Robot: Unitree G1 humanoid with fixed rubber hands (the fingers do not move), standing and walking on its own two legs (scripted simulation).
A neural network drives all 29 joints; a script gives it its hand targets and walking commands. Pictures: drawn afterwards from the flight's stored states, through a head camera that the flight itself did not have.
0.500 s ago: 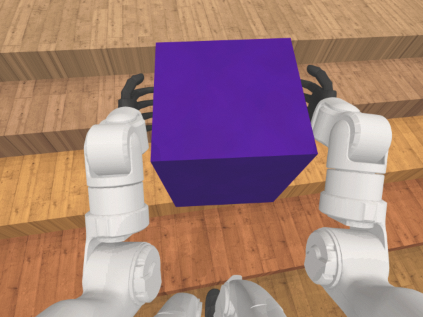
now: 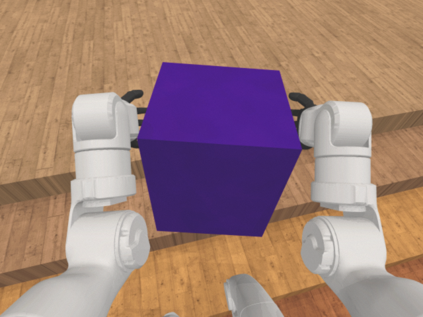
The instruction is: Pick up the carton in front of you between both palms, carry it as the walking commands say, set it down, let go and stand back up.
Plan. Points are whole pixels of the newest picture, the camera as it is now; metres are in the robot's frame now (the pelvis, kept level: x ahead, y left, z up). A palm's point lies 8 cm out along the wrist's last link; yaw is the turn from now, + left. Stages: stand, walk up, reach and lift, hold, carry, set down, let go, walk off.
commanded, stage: carry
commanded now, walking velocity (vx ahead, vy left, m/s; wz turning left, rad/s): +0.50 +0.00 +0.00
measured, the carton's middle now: (215, 154) +0.38 -0.05 +0.10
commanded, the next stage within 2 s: none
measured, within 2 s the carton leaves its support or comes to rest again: neither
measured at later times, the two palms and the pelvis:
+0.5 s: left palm (61, 20) +0.64 +0.22 +0.24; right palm out of the picture +0.70 -0.07 +0.26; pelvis +0.29 +0.00 +0.12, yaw +2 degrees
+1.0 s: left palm out of the picture +1.00 +0.23 +0.44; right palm out of the picture +0.95 -0.07 +0.43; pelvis +0.59 +0.13 +0.27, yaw +1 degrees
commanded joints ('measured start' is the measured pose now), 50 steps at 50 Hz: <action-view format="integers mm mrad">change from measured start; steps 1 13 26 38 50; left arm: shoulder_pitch -735 -642 -909 -721 -641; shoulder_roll -953 -1067 -1287 -1080 -941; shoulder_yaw -401 -539 -783 -565 -454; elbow -144 -31 -403 -149 -167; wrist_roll -301 -351 -697 -521 -288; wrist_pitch -62 -61 -173 -55 -97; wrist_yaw -136 -150 -232 -254 -158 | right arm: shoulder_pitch -1043 -785 -607 -661 -952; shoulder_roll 1254 1139 928 994 1247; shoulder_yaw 533 456 409 503 607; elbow -228 -82 -187 -43 -283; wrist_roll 570 422 187 301 570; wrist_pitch -23 -26 -95 -13 -75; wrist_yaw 275 306 221 190 275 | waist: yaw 77 99 214 -20 20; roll -4 152 85 -260 19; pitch -494 -380 -524 -590 -517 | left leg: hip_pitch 545 538 -451 189 672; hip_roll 246 155 39 -46 316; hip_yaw -519 -120 -282 93 -540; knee -326 -548 996 251 -328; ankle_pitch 251 901 -86 139 393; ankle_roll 99 69 -8 -3 152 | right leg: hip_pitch -245 -200 863 635 -309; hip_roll -44 -42 -302 -170 -46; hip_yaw -20 -277 398 -203 -32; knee -39 -362 -1341 -1191 -51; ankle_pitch -90 -148 63 1222 -193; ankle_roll -13 -44 -194 -40 -35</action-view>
